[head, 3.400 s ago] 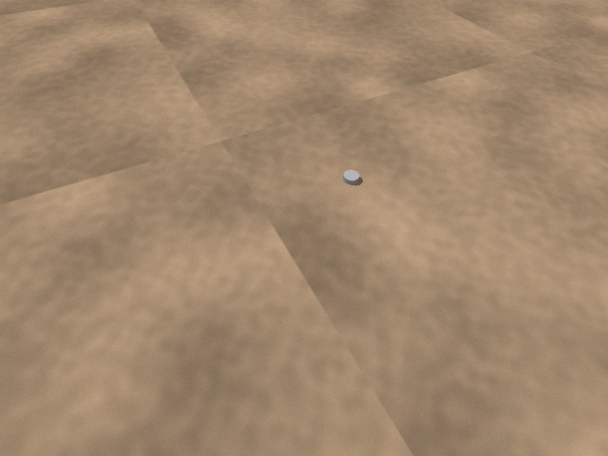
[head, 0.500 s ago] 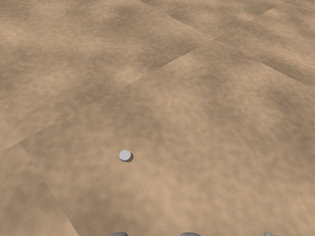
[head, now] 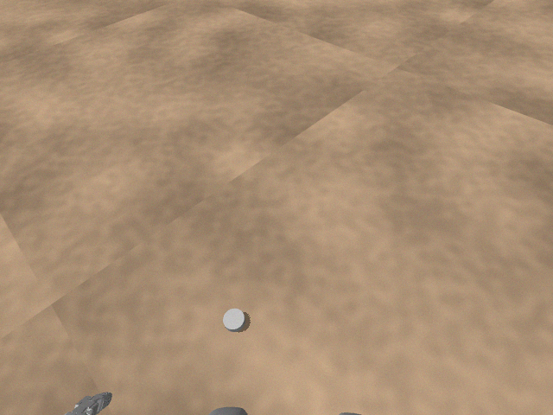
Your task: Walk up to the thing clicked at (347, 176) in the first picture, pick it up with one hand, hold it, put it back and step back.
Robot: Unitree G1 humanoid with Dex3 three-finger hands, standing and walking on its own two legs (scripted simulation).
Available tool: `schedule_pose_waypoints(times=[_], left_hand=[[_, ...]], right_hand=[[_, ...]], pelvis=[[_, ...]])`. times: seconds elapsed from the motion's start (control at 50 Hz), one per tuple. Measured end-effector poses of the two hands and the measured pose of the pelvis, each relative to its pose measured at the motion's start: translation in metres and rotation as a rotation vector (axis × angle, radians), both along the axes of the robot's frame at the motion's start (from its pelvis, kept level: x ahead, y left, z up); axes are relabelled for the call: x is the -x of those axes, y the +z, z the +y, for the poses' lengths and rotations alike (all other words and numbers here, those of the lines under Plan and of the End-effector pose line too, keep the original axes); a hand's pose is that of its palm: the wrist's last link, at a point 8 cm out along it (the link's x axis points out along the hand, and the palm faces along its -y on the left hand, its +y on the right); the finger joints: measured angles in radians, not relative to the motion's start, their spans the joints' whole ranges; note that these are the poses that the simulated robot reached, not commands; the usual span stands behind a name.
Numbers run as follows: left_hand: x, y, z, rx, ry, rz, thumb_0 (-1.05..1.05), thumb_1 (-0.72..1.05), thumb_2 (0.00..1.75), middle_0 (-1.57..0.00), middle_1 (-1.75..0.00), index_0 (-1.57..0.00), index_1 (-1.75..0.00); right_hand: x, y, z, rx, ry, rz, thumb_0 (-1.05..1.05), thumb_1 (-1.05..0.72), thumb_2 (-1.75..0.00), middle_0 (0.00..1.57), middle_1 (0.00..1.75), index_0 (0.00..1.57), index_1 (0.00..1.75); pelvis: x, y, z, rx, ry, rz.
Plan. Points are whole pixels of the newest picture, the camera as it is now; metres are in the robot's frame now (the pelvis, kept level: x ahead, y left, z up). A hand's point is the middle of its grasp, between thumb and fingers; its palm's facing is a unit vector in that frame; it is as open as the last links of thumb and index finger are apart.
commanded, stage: walk up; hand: left
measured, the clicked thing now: (234, 320) +0.53 +0.23 -0.75
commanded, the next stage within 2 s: stand in 1.86 s
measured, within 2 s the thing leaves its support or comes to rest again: neither
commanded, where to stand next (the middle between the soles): +0.22 +0.02 m, yaw +1 degrees
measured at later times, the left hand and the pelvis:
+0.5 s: hand (108, 393) +0.17 +0.32 -0.16, palm faces -0.02 -0.95 -0.31, open 7.4 cm; pelvis +0.13 +0.05 +0.00, yaw +1 degrees
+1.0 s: hand (137, 345) +0.25 +0.28 -0.14, palm faces -0.03 -0.93 -0.36, open 7.4 cm; pelvis +0.16 +0.03 +0.00, yaw +0 degrees
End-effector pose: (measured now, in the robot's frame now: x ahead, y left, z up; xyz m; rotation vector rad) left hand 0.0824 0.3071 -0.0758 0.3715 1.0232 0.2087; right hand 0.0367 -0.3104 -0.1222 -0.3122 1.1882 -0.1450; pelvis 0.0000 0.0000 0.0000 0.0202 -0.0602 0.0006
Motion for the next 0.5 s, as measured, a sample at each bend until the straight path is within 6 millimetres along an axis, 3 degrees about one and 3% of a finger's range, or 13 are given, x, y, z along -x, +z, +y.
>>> schedule_pose_waypoints(times=[0.12,0.26,0.38,0.5], left_hand=[[-0.002,0.005,0.003,0.003,0.029,0.056,0.01,0.9,0.9,-0.21,-0.31,-0.21,-0.3],[-0.015,-0.013,0.029,0.027,0.068,0.11,0.01,0.9,0.9,-0.21,-0.31,-0.21,-0.3],[-0.046,-0.047,0.054,0.058,0.088,0.166,0.01,0.9,0.9,-0.21,-0.3,-0.21,-0.3],[-0.087,-0.047,0.054,0.084,0.047,0.18,0.01,0.9,0.9,-0.21,-0.3,-0.21,-0.3]], right_hand=[[-0.052,0.014,-0.002,0.002,0.025,-0.039,0.01,-0.9,-0.89,0.2,0.3,0.2,0.3],[-0.097,0.029,0.007,0.061,0.056,0.001,0.01,-0.9,-0.89,0.2,0.3,0.2,0.3],[-0.145,0.036,0.031,0.129,0.059,-0.05,0.01,-0.9,-0.89,0.2,0.3,0.2,0.3],[-0.173,0.051,0.052,0.122,0.044,-0.102,0.01,-0.9,-0.89,0.2,0.3,0.2,0.3]], pelvis=[[-0.033,0.01,0.002,0.017,-0.001,0.005],[-0.076,0.007,0.018,0.05,0.021,0.022],[-0.112,-0.006,0.043,0.033,0.024,0.019],[-0.133,0.004,0.052,0.049,0.02,0.018]])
